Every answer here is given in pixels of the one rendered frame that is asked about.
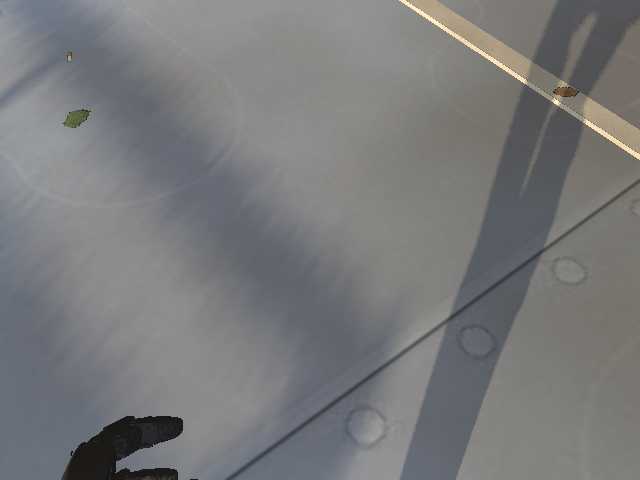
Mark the robot left hand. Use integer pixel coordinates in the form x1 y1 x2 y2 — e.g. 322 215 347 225
61 416 198 480

